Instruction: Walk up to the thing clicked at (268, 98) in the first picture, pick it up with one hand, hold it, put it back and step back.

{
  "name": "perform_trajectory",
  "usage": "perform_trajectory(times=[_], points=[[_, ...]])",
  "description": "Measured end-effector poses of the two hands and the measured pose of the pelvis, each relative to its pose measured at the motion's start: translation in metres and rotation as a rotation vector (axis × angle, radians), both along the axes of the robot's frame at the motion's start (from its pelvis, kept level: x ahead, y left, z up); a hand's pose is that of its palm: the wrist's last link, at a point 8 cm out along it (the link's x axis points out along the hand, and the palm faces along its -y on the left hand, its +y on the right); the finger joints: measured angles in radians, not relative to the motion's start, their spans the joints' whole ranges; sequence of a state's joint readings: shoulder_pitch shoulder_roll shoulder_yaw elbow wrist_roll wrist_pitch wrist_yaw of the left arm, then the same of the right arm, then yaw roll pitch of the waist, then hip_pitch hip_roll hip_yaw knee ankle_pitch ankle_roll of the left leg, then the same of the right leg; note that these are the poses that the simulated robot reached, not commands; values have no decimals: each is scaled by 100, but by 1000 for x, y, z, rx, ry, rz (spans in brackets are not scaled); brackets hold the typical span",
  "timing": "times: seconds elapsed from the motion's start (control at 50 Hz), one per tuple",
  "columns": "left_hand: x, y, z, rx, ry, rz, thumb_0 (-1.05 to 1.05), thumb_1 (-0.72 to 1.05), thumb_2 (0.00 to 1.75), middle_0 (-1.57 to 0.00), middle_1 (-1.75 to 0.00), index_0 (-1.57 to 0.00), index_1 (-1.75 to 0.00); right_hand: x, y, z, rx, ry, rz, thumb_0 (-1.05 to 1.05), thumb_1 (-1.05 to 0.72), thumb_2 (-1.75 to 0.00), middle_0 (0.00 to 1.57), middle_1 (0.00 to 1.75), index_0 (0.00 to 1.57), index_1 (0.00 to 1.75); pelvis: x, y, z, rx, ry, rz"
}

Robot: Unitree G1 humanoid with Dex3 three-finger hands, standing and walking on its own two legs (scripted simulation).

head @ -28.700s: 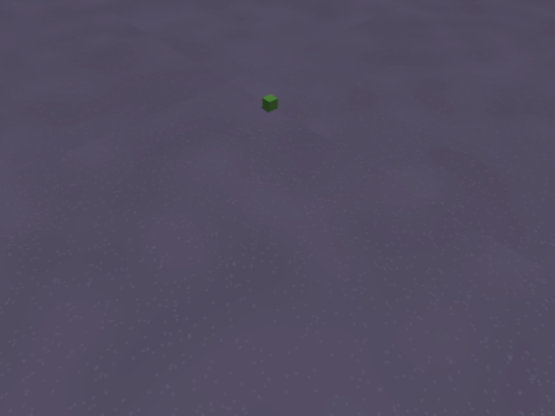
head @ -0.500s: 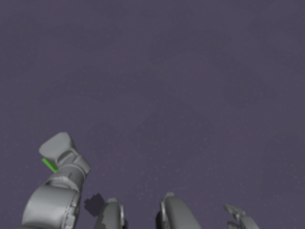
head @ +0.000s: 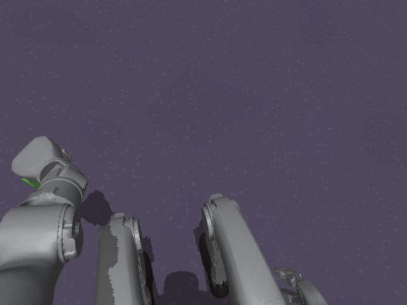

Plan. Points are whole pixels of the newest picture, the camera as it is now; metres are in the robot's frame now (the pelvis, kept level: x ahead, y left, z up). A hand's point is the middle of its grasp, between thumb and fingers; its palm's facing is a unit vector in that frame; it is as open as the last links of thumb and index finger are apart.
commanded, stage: crouch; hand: left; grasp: from above
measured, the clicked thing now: (55, 176) +0.42 +0.26 -0.19
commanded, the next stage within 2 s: lower in 0.84 s
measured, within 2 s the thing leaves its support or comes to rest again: rests again in 1.76 s
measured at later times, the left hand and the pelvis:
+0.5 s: hand (73, 170) +0.44 +0.24 -0.25, palm faces -0.31 -0.32 -0.90, open 7.5 cm; pelvis -0.01 +0.00 -0.09, yaw +0 degrees
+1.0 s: hand (76, 170) +0.45 +0.25 -0.30, palm faces -0.31 -0.31 -0.90, open 7.1 cm; pelvis -0.01 +0.00 -0.14, yaw -2 degrees
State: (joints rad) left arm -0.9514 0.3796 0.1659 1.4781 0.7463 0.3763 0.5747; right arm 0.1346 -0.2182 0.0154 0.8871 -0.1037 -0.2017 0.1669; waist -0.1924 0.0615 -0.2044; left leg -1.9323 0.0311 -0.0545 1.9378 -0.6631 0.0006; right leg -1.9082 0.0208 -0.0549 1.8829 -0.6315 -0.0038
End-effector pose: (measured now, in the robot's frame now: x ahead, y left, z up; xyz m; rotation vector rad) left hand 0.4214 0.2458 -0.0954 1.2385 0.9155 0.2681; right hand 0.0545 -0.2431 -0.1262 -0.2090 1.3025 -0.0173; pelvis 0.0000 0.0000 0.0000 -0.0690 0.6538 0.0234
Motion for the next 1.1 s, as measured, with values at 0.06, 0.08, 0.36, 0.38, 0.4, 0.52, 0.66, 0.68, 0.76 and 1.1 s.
perform_trajectory(times=[0.06,0.08,0.36,0.38,0.4,0.52,0.66,0.68,0.76,1.1], points=[[3,1,-19,-1,-6,-11,-5,15,31,-69,-49,-112,-57,0,-2,-14,-11,3,12,1,-91,-90,20,30,20,29,-1,1,-16,-4,7,0],[4,2,-25,0,-7,-15,-5,14,32,-69,-49,-111,-57,0,-4,-18,-15,3,16,0,-91,-90,20,30,20,29,-2,1,-21,-5,9,0],[19,3,-79,14,-3,-66,-5,12,33,-73,-46,-108,-52,-25,-22,-58,-50,58,43,0,-92,-90,20,30,20,29,-8,1,-73,-7,8,-3],[20,3,-82,15,-2,-65,-5,12,33,-73,-45,-108,-51,-28,-23,-60,-49,63,43,0,-92,-90,20,30,20,29,-8,1,-76,-6,7,-3],[20,2,-84,15,-2,-63,-5,11,33,-73,-45,-108,-51,-31,-23,-63,-48,69,43,0,-92,-90,20,30,20,29,-9,1,-79,-5,5,-4],[23,0,-99,10,1,-46,-5,11,33,-73,-46,-108,-51,-49,-24,-80,-30,99,45,0,-92,-90,20,30,20,29,-14,-2,-97,2,-9,-10],[28,0,-117,5,1,-50,-5,12,32,-72,-45,-110,-50,-64,-21,-100,-8,125,44,0,-92,-90,20,30,20,29,-17,-2,-117,-1,-26,-17],[29,0,-120,4,1,-54,-5,13,32,-72,-45,-110,-50,-65,-20,-102,-5,126,43,0,-92,-90,20,30,20,29,-17,-1,-119,-2,-29,-18],[32,2,-128,4,-2,-68,-6,13,32,-72,-44,-112,-49,-69,-15,-110,8,130,47,0,-92,-90,20,30,20,29,-17,0,-128,-7,-40,-18],[37,6,-157,8,23,-77,-6,10,33,-75,-42,-114,-49,-77,-12,-117,29,166,87,0,-92,-91,20,30,20,29,-14,2,-146,-30,-48,-25]])
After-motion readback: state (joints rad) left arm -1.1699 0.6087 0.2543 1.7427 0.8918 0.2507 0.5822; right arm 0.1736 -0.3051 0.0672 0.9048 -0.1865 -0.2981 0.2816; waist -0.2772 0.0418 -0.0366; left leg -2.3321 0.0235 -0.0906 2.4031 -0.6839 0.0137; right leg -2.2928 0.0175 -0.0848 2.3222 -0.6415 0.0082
